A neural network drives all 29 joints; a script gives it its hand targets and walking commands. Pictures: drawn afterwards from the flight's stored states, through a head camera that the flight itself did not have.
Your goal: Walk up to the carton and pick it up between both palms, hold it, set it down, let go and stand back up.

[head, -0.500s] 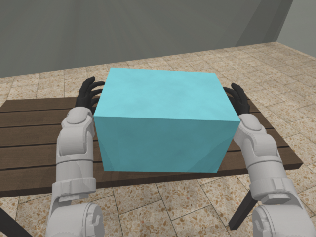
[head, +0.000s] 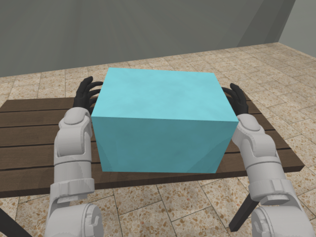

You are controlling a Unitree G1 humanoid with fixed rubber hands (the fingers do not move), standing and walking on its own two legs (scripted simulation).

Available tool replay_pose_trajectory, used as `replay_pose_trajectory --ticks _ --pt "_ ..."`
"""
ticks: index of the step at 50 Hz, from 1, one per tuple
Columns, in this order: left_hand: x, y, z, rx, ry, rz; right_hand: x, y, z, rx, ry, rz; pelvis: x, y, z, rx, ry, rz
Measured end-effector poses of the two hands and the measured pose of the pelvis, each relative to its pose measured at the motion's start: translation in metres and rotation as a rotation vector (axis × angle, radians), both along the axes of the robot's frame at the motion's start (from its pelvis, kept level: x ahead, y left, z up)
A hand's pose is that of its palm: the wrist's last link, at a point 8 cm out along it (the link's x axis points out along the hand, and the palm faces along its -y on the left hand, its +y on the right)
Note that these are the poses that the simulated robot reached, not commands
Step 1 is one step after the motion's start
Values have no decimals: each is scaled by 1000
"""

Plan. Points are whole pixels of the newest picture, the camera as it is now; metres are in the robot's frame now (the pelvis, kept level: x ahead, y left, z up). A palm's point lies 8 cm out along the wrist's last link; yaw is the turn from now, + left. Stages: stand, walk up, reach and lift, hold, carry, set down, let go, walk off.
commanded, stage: hold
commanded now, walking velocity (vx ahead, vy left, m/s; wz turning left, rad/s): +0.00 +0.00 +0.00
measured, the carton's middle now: (161, 119) +0.37 -0.01 +0.15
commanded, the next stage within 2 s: set down in 1.12 s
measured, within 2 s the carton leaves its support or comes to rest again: neither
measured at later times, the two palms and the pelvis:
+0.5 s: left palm (82, 109) +0.35 +0.18 +0.20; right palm (239, 116) +0.34 -0.20 +0.18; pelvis -0.01 +0.00 +0.00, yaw -1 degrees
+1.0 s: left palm (82, 111) +0.36 +0.18 +0.19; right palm (237, 117) +0.34 -0.19 +0.18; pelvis -0.01 +0.00 +0.00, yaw -1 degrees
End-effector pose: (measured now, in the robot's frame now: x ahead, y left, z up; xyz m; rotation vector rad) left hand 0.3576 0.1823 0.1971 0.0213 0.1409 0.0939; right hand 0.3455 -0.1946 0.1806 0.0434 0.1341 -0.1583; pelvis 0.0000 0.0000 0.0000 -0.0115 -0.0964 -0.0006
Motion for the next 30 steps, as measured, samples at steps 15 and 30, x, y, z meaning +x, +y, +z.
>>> replay_pose_trajectory --ticks 15,30 --pt "-5 -5 1 2 -3 -5 -7 -5 -2 7 -4 -6 -2 -1 0 3 -4 -12" --pt "-4 3 -1 -12 14 5 -4 2 -2 -5 16 3 -8 -2 0 6 -1 -6"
